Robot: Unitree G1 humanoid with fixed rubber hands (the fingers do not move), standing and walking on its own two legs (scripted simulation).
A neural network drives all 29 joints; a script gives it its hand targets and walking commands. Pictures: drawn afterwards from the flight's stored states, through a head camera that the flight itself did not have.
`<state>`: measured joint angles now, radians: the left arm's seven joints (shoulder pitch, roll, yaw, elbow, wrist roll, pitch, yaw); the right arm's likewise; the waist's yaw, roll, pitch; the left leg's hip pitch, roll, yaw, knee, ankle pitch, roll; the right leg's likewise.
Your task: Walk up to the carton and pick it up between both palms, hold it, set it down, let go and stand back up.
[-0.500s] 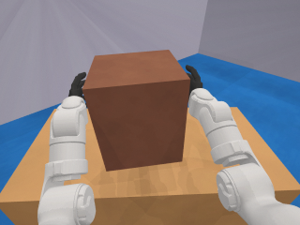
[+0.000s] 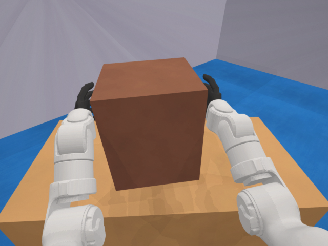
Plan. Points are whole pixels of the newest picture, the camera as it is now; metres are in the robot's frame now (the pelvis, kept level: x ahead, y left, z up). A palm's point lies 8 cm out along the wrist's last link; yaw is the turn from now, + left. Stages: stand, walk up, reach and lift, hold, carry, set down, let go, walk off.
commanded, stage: hold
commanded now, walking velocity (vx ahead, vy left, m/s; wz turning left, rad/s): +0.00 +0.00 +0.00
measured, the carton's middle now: (151, 121) +0.37 +0.01 +0.19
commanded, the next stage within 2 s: set down in 1.30 s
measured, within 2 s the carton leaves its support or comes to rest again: neither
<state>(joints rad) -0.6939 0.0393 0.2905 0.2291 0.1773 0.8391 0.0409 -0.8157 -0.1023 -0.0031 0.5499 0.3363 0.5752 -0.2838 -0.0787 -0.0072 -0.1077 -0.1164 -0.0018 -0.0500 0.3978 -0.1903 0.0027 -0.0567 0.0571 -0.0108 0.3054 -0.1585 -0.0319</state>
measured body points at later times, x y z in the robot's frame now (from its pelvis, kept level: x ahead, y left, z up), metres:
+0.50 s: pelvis -0.01 +0.00 +0.00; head -0.09 +0.02 +0.44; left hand +0.38 +0.16 +0.23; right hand +0.38 -0.14 +0.24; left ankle +0.02 +0.11 -0.75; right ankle +0.01 -0.10 -0.75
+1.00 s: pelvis +0.00 +0.00 +0.00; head -0.08 +0.01 +0.44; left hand +0.38 +0.16 +0.23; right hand +0.38 -0.14 +0.24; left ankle +0.02 +0.11 -0.75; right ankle +0.01 -0.10 -0.75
